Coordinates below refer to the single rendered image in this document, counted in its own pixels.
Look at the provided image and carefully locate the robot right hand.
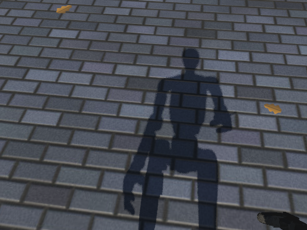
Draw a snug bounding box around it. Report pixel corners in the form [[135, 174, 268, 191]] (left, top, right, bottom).
[[257, 212, 307, 230]]

